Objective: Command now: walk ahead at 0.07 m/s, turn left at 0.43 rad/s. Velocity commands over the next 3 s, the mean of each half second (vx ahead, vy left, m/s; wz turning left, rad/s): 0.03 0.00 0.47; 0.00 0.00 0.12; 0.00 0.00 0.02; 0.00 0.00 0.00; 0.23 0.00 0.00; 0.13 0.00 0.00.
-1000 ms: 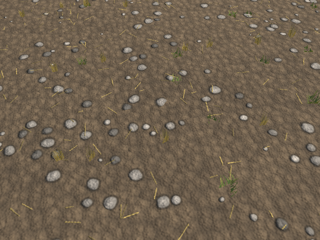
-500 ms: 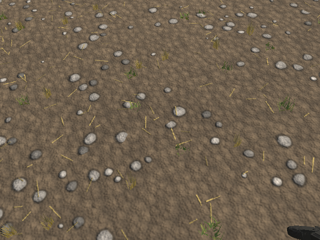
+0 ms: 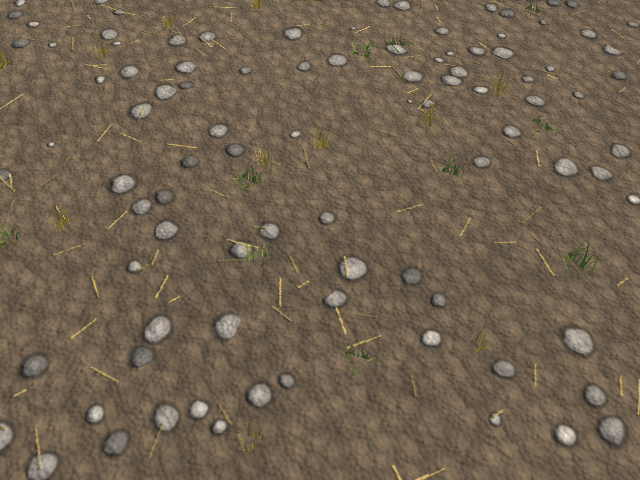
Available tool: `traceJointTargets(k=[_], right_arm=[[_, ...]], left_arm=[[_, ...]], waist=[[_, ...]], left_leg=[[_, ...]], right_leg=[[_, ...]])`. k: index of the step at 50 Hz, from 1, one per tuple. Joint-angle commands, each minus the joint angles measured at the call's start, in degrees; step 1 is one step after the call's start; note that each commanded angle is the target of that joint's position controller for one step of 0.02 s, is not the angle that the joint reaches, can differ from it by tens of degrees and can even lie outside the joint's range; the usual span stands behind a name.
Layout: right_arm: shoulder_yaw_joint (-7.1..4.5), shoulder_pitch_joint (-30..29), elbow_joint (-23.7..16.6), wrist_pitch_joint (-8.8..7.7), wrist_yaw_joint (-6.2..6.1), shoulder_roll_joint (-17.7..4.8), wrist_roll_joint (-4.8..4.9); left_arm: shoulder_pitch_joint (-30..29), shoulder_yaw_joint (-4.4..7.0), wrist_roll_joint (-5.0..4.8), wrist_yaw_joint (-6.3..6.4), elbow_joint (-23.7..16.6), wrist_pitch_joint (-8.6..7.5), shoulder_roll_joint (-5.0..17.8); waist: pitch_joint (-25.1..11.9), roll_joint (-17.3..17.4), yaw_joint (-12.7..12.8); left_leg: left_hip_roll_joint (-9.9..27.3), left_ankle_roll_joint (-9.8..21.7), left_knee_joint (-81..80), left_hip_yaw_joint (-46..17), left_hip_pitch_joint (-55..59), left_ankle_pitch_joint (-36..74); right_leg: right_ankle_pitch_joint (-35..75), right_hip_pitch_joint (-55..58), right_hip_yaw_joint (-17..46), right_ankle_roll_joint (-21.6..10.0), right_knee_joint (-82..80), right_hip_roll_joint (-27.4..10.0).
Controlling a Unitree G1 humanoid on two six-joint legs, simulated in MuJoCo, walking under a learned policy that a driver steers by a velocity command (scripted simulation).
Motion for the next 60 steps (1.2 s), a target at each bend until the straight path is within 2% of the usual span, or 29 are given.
traceJointTargets(k=[1,3,4,5,6,7,8,10,13,18,21,23,24,25,26,27,28,30,33,35,38,40,41,42,43,44,46,49,60], right_arm=[[-2.26,-3.5,-5.1,0.28,-0.80,-9.3,0.24],[-2.10,-4.4,-5.9,0.97,-1.13,-8.9,0.61],[-1.65,-3.2,-6.1,1.18,-1.30,-7.5,0.70],[-0.72,-1.2,-6.5,1.20,-1.19,-4.2,0.14],[-1.06,-1.1,-8.6,0.57,-1.10,-4.7,0.41],[-2.37,0.4,-7.6,0.12,-0.89,-9.3,-0.26],[-3.24,1.9,-6.3,0.52,-0.73,-10.9,0.30],[-3.22,3.2,-5.1,2.15,-1.21,-9.3,0.12],[-2.03,-0.9,-8.2,2.64,-0.60,-5.8,0.77],[-0.84,-4.6,-12.1,2.42,0.97,-4.3,0.39],[-1.16,-3.4,-12.5,2.63,1.42,-5.2,0.21],[-1.34,0.5,-11.0,2.56,1.62,-4.9,-0.04],[-1.65,1.7,-10.7,2.53,1.28,-6.4,-0.22],[-2.43,3.1,-11.3,2.48,0.38,-10.9,-0.55],[-2.18,1.0,-12.1,2.06,0.38,-12.5,-2.02],[-1.42,1.6,-11.9,1.00,0.73,-9.2,-2.78],[-0.78,-0.2,-11.1,0.14,0.87,-7.9,-2.76],[-0.59,-4.7,-10.9,-0.50,0.68,-7.4,-1.34],[0.34,-6.5,-9.9,-0.53,0.16,-5.1,-1.47],[0.44,-6.6,-9.1,-0.44,0.02,-4.6,-1.37],[0.37,-5.3,-7.6,-0.08,0.02,-5.4,-1.48],[0.92,-6.5,-6.8,-0.01,0.10,-4.5,-0.88],[1.26,-5.4,-5.9,-0.22,0.23,-3.6,-0.64],[1.59,-3.6,-5.3,-0.71,0.42,-2.7,-1.34],[1.18,-1.2,-4.8,-1.20,0.94,-3.4,-2.00],[1.29,-2.7,-4.6,-1.14,0.87,-2.9,-1.97],[1.00,-5.9,-4.3,-0.48,0.29,-3.6,-1.47],[0.95,-4.7,-3.0,0.41,-0.17,-3.2,-1.47],[0.74,-2.3,3.5,0.02,-0.82,-3.0,-1.04]], left_arm=[[3.1,1.45,-0.21,-0.29,-3.0,-1.03,4.8],[5.7,1.71,-0.40,-0.88,-2.3,-2.05,4.9],[6.9,2.28,-0.14,-0.91,-2.1,-2.34,6.8],[8.1,3.07,1.10,-0.45,-2.7,-2.13,10.7],[5.9,3.73,3.33,-0.81,-3.1,-1.50,13.5],[3.9,3.03,3.44,-0.81,-4.4,-1.75,10.6],[1.0,2.27,2.53,-0.65,-5.2,-1.89,7.8],[-1.6,1.80,0.87,-0.55,-5.5,-1.85,6.5],[1.0,2.00,1.08,-0.09,-4.6,-1.12,7.2],[2.7,3.41,0.63,-0.11,-4.1,-0.16,10.5],[3.1,3.61,-0.54,-1.10,-3.3,-0.20,11.3],[1.8,3.23,-1.80,-1.35,-2.7,-0.24,10.7],[4.8,2.52,-1.60,-1.58,-1.2,-0.55,8.7],[6.4,1.09,1.06,-2.12,-1.7,-0.95,4.6],[4.3,0.54,1.85,-1.98,-3.9,-1.09,3.4],[1.0,1.73,0.82,-1.41,-3.7,-0.68,7.9],[1.0,2.19,-0.13,-1.29,-3.2,-0.21,8.6],[3.1,2.65,0.27,-0.44,-1.0,0.88,8.7],[6.1,2.16,0.04,-0.46,0.6,1.00,6.5],[4.7,1.32,0.01,-0.58,0.7,0.78,4.8],[3.7,1.03,-0.22,-0.79,0.7,0.57,5.2],[5.9,0.82,-0.09,-1.10,1.9,0.28,4.7],[6.6,0.64,0.61,-1.30,2.4,0.05,5.0],[7.0,0.89,1.29,-1.22,2.3,-0.15,7.4],[6.5,1.63,0.85,-1.12,2.4,-0.09,11.0],[5.2,1.54,0.35,-1.62,3.3,-0.23,9.1],[3.8,0.59,1.10,-1.97,3.3,-0.94,5.8],[4.9,0.23,0.87,-1.79,4.5,-1.87,5.3],[5.1,-0.35,0.48,-1.03,8.5,-1.45,4.6]], waist=[[-7.8,8.9,2.6],[-7.6,8.8,4.6],[-8.2,7.2,4.9],[-10.1,-2.4,3.7],[-7.3,-16.7,1.9],[-7.5,-12.8,1.9],[-6.7,-9.0,0.8],[-5.2,-6.9,0.6],[-4.4,-8.5,2.8],[-7.5,-10.3,5.1],[-7.5,-10.9,4.8],[-7.4,-10.0,2.0],[-7.9,-6.9,1.9],[-11.4,5.8,3.5],[-10.8,16.3,3.3],[-11.2,10.3,-0.1],[-9.1,9.5,1.3],[-6.5,8.4,2.8],[-7.2,7.7,4.6],[-6.9,7.9,3.5],[-6.6,7.9,2.2],[-5.7,6.9,4.1],[-5.3,5.3,4.8],[-5.9,2.0,3.7],[-5.5,-4.0,0.6],[-5.0,-7.3,1.2],[-3.2,-4.9,2.6],[-2.6,-3.5,2.9],[-2.0,0.3,3.2]], left_leg=[[12.7,9.0,-7.6,-17.3,3.3,-4.7],[10.9,7.1,-4.4,-18.1,2.7,-2.8],[8.9,4.8,-1.1,-17.0,0.2,-5.2],[4.4,1.4,10.5,-10.9,-5.8,-17.6],[-2.9,-1.4,22.1,-0.2,-15.0,-28.9],[1.1,-3.3,33.9,-1.3,-15.0,-28.6],[1.8,-4.2,38.6,-1.1,-15.2,-25.3],[2.9,-6.7,44.0,0.3,-16.7,-19.7],[4.2,-8.7,39.9,3.7,-17.3,-15.5],[6.3,-7.9,24.6,7.3,-8.0,-16.0],[4.7,-5.7,15.6,9.4,-2.3,-15.2],[3.2,-2.6,1.3,10.7,6.1,-4.9],[4.3,-1.0,-4.5,7.8,13.7,3.4],[16.2,2.4,-4.1,-6.9,24.4,22.6],[27.5,13.9,-2.9,-17.1,21.6,32.0],[26.3,16.9,-4.1,-15.6,17.8,26.8],[22.9,14.6,-4.6,-11.2,15.7,22.2],[19.2,10.8,-5.2,-7.4,13.3,16.8],[16.4,10.2,-5.1,-3.2,10.4,18.8],[15.6,9.9,-4.7,-2.6,10.7,16.1],[16.8,10.8,-4.6,-5.4,11.1,11.7],[15.5,9.2,-3.9,-5.5,9.0,6.2],[14.2,6.8,-3.8,-5.0,7.0,2.6],[11.9,3.8,-2.5,-3.8,4.8,-2.1],[8.1,1.7,-1.7,-0.4,3.5,-6.9],[5.7,-0.1,-1.4,2.8,7.4,-8.1],[6.1,-0.3,0.4,2.9,9.3,-6.3],[6.6,0.3,0.1,2.1,8.5,-3.8],[6.5,-0.7,-0.2,2.7,9.1,-0.7]], right_leg=[[2.3,7.1,-1.3,-0.3,-6.0,1.7],[8.0,13.0,-2.3,-1.5,-16.9,1.8],[10.6,18.2,-0.6,-3.0,-21.1,-1.7],[14.4,24.1,9.4,-7.5,-23.3,-14.1],[23.2,20.8,22.1,-16.0,-26.5,-23.1],[26.1,19.2,21.6,-18.9,-26.0,-24.4],[27.3,18.6,15.5,-16.9,-24.6,-21.2],[27.6,18.8,7.3,-13.9,-23.1,-16.4],[30.2,20.1,1.4,-14.9,-23.6,-14.7],[31.3,21.3,-2.0,-15.9,-22.5,-16.9],[31.1,21.0,-1.7,-15.8,-20.6,-17.7],[28.4,18.4,-3.2,-12.9,-16.3,-16.2],[23.3,14.0,-5.5,-9.1,-12.9,-14.3],[4.8,4.3,-10.7,-3.2,-1.1,-9.5],[-18.2,-4.8,-9.8,0.3,6.9,-4.0],[-19.3,-4.2,-5.1,0.9,14.4,-5.1],[-16.4,-4.2,-3.9,0.6,16.9,-5.3],[-10.2,-4.2,-3.1,1.0,16.6,-5.5],[-4.2,1.3,-3.8,1.8,13.6,-4.7],[-3.2,4.1,-4.3,1.7,5.6,-4.8],[-3.0,8.3,-5.0,1.3,-3.3,-4.0],[5.1,14.1,-5.9,0.2,-14.4,-3.3],[13.4,18.5,-5.0,-0.8,-20.3,-3.8],[22.5,22.6,-1.0,-2.0,-20.0,-7.3],[24.5,22.6,-0.8,-3.9,-16.8,-9.2],[13.2,16.1,-1.0,-5.3,-17.6,-7.9],[8.2,12.6,-1.9,-4.1,-19.4,-6.3],[10.2,13.8,-3.0,-3.0,-18.5,-5.3],[11.1,15.2,-4.0,-3.4,-18.2,-3.9]])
